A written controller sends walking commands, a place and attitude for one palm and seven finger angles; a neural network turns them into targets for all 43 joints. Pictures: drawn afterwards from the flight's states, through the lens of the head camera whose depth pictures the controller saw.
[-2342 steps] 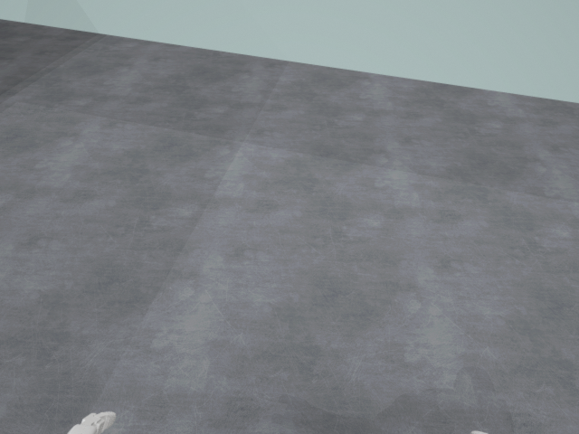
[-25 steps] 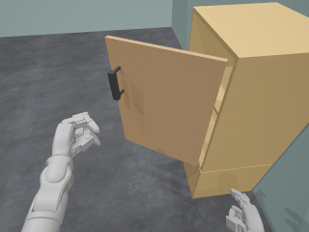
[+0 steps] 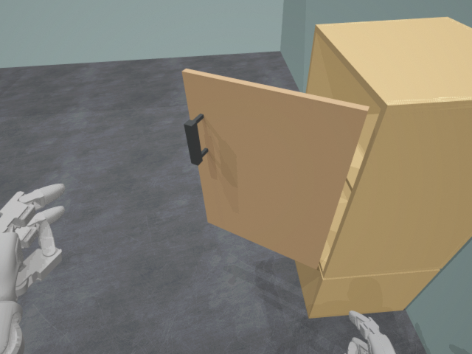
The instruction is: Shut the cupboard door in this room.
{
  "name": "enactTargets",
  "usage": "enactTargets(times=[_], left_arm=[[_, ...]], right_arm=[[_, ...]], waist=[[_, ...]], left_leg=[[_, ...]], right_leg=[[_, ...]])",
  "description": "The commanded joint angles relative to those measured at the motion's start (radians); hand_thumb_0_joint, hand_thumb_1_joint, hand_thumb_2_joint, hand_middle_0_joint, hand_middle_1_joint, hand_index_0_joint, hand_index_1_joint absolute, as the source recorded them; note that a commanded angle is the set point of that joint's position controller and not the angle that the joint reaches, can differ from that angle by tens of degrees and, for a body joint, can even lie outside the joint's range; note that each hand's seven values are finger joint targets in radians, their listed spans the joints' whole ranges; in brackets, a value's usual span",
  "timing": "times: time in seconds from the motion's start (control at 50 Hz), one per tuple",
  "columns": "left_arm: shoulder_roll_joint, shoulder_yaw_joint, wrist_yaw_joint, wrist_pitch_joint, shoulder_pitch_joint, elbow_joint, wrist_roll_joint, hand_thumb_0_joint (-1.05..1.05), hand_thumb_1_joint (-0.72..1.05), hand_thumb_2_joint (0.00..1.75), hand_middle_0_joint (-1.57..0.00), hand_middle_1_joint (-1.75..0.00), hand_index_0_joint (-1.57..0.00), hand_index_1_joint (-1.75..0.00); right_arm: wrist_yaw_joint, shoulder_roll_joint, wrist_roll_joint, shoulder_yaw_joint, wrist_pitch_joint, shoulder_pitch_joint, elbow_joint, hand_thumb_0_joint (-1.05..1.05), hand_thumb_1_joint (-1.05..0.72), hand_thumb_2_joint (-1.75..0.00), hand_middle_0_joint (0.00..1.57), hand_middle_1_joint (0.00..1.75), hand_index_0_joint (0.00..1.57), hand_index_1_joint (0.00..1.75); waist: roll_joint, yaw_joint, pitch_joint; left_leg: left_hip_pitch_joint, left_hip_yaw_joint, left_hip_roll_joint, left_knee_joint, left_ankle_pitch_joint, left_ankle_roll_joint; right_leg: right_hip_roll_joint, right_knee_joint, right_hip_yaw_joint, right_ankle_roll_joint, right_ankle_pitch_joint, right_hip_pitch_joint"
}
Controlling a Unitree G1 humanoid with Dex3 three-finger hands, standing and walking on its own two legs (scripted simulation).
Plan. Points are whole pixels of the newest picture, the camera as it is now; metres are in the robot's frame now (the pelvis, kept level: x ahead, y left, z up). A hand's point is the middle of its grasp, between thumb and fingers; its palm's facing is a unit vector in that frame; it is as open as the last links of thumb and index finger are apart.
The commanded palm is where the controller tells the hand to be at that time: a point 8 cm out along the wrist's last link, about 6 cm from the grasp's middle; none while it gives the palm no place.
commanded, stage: draw the hand back to the body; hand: left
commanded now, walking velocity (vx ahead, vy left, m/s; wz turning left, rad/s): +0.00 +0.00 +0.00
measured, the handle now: (198, 139) +0.62 +0.18 +0.03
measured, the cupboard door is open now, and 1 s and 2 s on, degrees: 58 58 58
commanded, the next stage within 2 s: step back with the hand held close in 0.38 s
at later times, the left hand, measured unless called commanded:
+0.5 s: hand (55, 258) +0.18 +0.26 +0.16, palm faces +0.45 -0.80 -0.40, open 7.4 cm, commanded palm +0.13 +0.29 +0.17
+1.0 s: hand (31, 273) +0.16 +0.27 +0.16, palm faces +0.39 -0.76 -0.52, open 7.4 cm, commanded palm +0.10 +0.31 +0.17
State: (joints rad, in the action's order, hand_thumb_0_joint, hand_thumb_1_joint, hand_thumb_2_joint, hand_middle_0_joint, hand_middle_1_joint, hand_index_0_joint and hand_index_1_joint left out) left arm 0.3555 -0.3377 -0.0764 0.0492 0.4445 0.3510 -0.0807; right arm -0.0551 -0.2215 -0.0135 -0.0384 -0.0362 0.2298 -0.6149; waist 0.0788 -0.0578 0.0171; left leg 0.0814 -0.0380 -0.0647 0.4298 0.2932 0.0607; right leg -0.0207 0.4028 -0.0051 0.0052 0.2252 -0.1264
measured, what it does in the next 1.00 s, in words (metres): stands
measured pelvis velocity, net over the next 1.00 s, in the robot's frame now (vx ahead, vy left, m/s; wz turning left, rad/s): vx -0.05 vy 0.01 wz -0.02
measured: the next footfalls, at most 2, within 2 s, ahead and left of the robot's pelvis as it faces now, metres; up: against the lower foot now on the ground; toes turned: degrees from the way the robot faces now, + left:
none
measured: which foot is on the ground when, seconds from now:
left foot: down 0.00-1.00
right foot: down 0.00-1.00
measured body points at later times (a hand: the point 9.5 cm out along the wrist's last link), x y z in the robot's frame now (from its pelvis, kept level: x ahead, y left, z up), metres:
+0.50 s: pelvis -0.01 -0.01 +0.00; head -0.04 -0.03 +0.45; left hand +0.15 +0.30 +0.18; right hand +0.17 -0.23 -0.09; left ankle -0.04 +0.08 -0.74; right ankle +0.00 -0.12 -0.74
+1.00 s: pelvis -0.05 +0.01 -0.01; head -0.04 +0.00 +0.44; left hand +0.13 +0.31 +0.19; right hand +0.13 -0.24 -0.09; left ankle -0.04 +0.08 -0.74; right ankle +0.00 -0.12 -0.74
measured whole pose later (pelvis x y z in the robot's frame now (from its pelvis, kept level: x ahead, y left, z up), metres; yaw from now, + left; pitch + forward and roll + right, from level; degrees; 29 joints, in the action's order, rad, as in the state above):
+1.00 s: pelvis -0.05 +0.01 -0.01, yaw -1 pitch +1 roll +0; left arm 0.44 -0.44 -0.11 0.18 0.54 0.45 -0.07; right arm -0.08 -0.24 -0.02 0.02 0.02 0.19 -0.54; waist 0.03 0.00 0.02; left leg 0.30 0.00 -0.09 0.55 0.27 0.08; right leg 0.00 0.54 0.02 -0.01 0.21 -0.36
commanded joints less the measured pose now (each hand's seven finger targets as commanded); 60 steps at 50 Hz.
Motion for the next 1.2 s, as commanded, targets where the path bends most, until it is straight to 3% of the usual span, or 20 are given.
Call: enactTargets(times=[0.0,0.06,0.14,0.18,0.28,0.4,0.48,0.5,0.52,0.54,0.58,0.64,0.7,0.74,0.8,0.86,1.04,1.12,1.14,1.18], left_arm=[[0.175,-0.121,-0.025,0.08,-0.053,0.252,0.006,0.0,0.9,0.9,-0.2,-0.3,-0.2,-0.3],[0.146,-0.081,-0.029,0.079,-0.114,0.222,0.013,0.0,0.9,0.9,-0.2,-0.3,-0.2,-0.3],[0.173,-0.102,-0.038,0.086,-0.131,0.199,0.017,0.0,0.9,0.9,-0.2,-0.3,-0.2,-0.3],[0.181,-0.115,-0.041,0.094,-0.125,0.223,0.015,0.0,0.9,0.9,-0.2,-0.3,-0.2,-0.3],[0.202,-0.136,-0.044,0.096,-0.1,0.261,0.014,0.0,0.9,0.9,-0.2,-0.3,-0.2,-0.3],[0.181,-0.129,-0.036,0.092,-0.091,0.217,0.012,0.0,0.9,0.9,-0.2,-0.3,-0.2,-0.3],[0.176,-0.126,-0.031,0.095,-0.083,0.208,0.01,0.0,0.9,0.9,-0.2,-0.3,-0.2,-0.3],[0.282,-0.235,-0.044,0.141,-0.179,0.266,0.012,0.0,0.9,0.9,-0.2,-0.3,-0.2,-0.3],[0.216,-0.187,-0.041,0.152,-0.069,0.183,0.008,0.0,0.9,0.9,-0.2,-0.3,-0.2,-0.3],[0.221,-0.184,-0.041,0.158,-0.058,0.184,0.012,0.0,0.9,0.9,-0.2,-0.3,-0.2,-0.3],[0.197,-0.157,-0.041,0.177,-0.024,0.195,0.015,0.0,0.9,0.9,-0.2,-0.3,-0.2,-0.3],[0.225,-0.181,-0.051,0.194,0.014,0.229,0.013,0.0,0.9,0.9,-0.2,-0.3,-0.2,-0.3],[0.243,-0.204,-0.058,0.201,0.059,0.273,0.008,0.0,0.9,0.9,-0.2,-0.3,-0.2,-0.3],[0.281,-0.238,-0.062,0.2,0.062,0.309,0.009,0.0,0.9,0.9,-0.2,-0.3,-0.2,-0.3],[0.272,-0.237,-0.06,0.191,0.09,0.323,0.006,0.0,0.9,0.9,-0.2,-0.3,-0.2,-0.3],[0.258,-0.235,-0.059,0.182,0.106,0.291,0.006,0.0,0.9,0.9,-0.2,-0.3,-0.2,-0.3],[0.261,-0.243,-0.069,0.204,0.039,0.252,0.042,0.0,0.9,0.9,-0.2,-0.3,-0.2,-0.3],[0.241,-0.221,-0.076,0.227,-0.005,0.308,0.059,0.0,0.9,0.9,-0.2,-0.3,-0.2,-0.3],[0.269,-0.245,-0.078,0.233,-0.02,0.328,0.066,0.0,0.9,0.9,-0.2,-0.3,-0.2,-0.3],[0.251,-0.232,-0.08,0.243,-0.036,0.355,0.069,0.0,0.9,0.9,-0.2,-0.3,-0.2,-0.3]], right_arm=[[-0.013,-0.093,-0.002,0.044,-0.081,-0.153,0.165,0.0,-0.9,-0.9,0.2,0.3,0.2,0.3],[-0.017,-0.107,-0.003,0.05,-0.091,-0.143,0.155,0.0,-0.9,-0.9,0.2,0.3,0.2,0.3],[-0.028,-0.114,-0.002,0.053,-0.099,-0.139,0.145,0.0,-0.9,-0.9,0.2,0.3,0.2,0.3],[-0.03,-0.107,0.001,0.052,-0.104,-0.141,0.152,0.0,-0.9,-0.9,0.2,0.3,0.2,0.3],[-0.028,-0.098,0.004,0.043,-0.118,-0.15,0.151,0.0,-0.9,-0.9,0.2,0.3,0.2,0.3],[-0.024,-0.093,0.002,0.043,-0.115,-0.152,0.146,0.0,-0.9,-0.9,0.2,0.3,0.2,0.3],[-0.023,-0.096,0.001,0.048,-0.111,-0.15,0.148,0.0,-0.9,-0.9,0.2,0.3,0.2,0.3],[-0.019,-0.139,-0.005,0.065,-0.091,-0.146,0.183,0.0,-0.9,-0.9,0.2,0.3,0.2,0.3],[-0.021,-0.128,0.0,0.067,-0.079,-0.136,0.163,0.0,-0.9,-0.9,0.2,0.3,0.2,0.3],[-0.018,-0.129,0.002,0.071,-0.072,-0.145,0.165,0.0,-0.9,-0.9,0.2,0.3,0.2,0.3],[-0.013,-0.125,0.002,0.077,-0.058,-0.14,0.163,0.0,-0.9,-0.9,0.2,0.3,0.2,0.3],[-0.016,-0.134,0.002,0.09,-0.044,-0.135,0.167,0.0,-0.9,-0.9,0.2,0.3,0.2,0.3],[-0.023,-0.139,-0.004,0.097,-0.026,-0.129,0.189,0.0,-0.9,-0.9,0.2,0.3,0.2,0.3],[-0.032,-0.145,-0.003,0.101,-0.018,-0.135,0.202,0.0,-0.9,-0.9,0.2,0.3,0.2,0.3],[-0.037,-0.143,-0.002,0.105,-0.002,-0.124,0.222,0.0,-0.9,-0.9,0.2,0.3,0.2,0.3],[-0.038,-0.144,-0.002,0.107,0.008,-0.122,0.228,0.0,-0.9,-0.9,0.2,0.3,0.2,0.3],[-0.043,-0.165,-0.004,0.105,0.002,-0.127,0.232,0.0,-0.9,-0.9,0.2,0.3,0.2,0.3],[-0.039,-0.163,0.0,0.099,-0.017,-0.114,0.235,0.0,-0.9,-0.9,0.2,0.3,0.2,0.3],[-0.042,-0.17,0.004,0.1,-0.024,-0.121,0.233,0.0,-0.9,-0.9,0.2,0.3,0.2,0.3],[-0.042,-0.161,0.008,0.094,-0.037,-0.112,0.234,0.0,-0.9,-0.9,0.2,0.3,0.2,0.3]], waist=[[0.016,-0.002,0.048],[-0.017,0.016,-0.021],[-0.05,0.011,-0.001],[-0.03,0.0,0.051],[0.051,-0.011,0.067],[0.002,-0.005,-0.005],[-0.015,-0.004,0.008],[-0.003,0.036,-0.023],[-0.054,0.042,0.0],[-0.065,0.04,-0.015],[-0.094,0.05,0.041],[-0.066,0.05,0.111],[-0.025,0.05,0.179],[0.005,0.043,0.209],[0.006,0.043,0.214],[-0.019,0.046,0.184],[-0.034,0.056,0.066],[-0.001,0.063,0.05],[0.036,0.059,0.055],[0.061,0.06,0.058]], left_leg=[[0.077,-0.009,0.082,-0.073,-0.366,-0.077],[0.093,-0.017,0.083,-0.089,-0.252,-0.067],[0.092,-0.016,0.075,-0.093,-0.186,-0.052],[0.084,-0.011,0.071,-0.09,-0.207,-0.05],[0.087,-0.002,0.068,-0.082,-0.254,-0.057],[0.106,0.001,0.073,-0.091,-0.235,-0.056],[0.1,0.006,0.074,-0.091,-0.219,-0.051],[0.204,-0.031,0.091,-0.044,-0.109,-0.019],[0.183,-0.038,0.082,-0.008,-0.093,-0.016],[0.174,-0.037,0.075,0.012,-0.102,-0.016],[0.168,-0.035,0.075,0.044,-0.105,-0.019],[0.18,-0.038,0.081,0.039,-0.177,-0.028],[0.185,-0.051,0.11,0.011,-0.346,-0.035],[0.193,-0.061,0.127,0.0,-0.483,-0.046],[0.209,-0.068,0.148,0.009,-0.614,-0.063],[0.279,-0.077,0.159,-0.004,-0.498,-0.049],[0.637,-0.135,0.166,-0.097,0.226,0.041],[0.706,-0.164,0.177,-0.117,0.358,0.061],[0.736,-0.183,0.192,-0.146,0.375,0.068],[0.771,-0.191,0.207,-0.159,0.376,0.074]], right_leg=[[0.021,-0.017,-0.03,0.02,-0.202,0.067],[0.02,-0.031,-0.03,0.019,-0.112,0.012],[0.02,-0.038,-0.024,0.019,-0.071,0.015],[0.025,-0.026,-0.022,0.021,-0.092,0.05],[0.026,-0.024,-0.015,0.024,-0.143,0.08],[0.02,-0.037,-0.019,0.022,-0.119,0.048],[0.022,-0.042,-0.014,0.02,-0.104,0.048],[0.082,-0.08,0.11,0.031,-0.11,-0.005],[0.12,-0.1,0.133,0.045,-0.084,-0.036],[0.134,-0.12,0.151,0.051,-0.084,-0.066],[0.164,-0.112,0.162,0.06,-0.076,-0.079],[0.166,-0.049,0.131,0.062,-0.193,-0.04],[0.127,0.057,0.08,0.039,-0.335,0.014],[0.097,0.121,0.043,0.019,-0.412,0.047],[0.075,0.175,0.037,0.009,-0.45,0.05],[0.076,0.184,0.054,0.006,-0.397,0.052],[0.066,0.188,0.115,-0.003,-0.134,0.116],[0.047,0.226,0.109,-0.006,-0.054,0.114],[0.031,0.255,0.099,-0.011,-0.073,0.148],[0.015,0.311,0.086,-0.016,-0.122,0.181]])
